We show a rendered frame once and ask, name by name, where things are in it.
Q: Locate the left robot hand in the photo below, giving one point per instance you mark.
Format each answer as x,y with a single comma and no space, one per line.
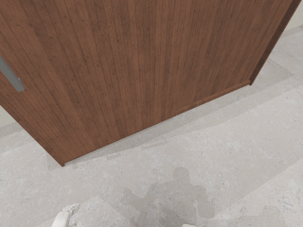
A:
63,218

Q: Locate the wardrobe door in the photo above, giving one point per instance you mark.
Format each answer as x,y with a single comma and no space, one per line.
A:
225,42
93,71

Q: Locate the handle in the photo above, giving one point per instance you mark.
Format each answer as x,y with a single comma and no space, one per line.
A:
16,82

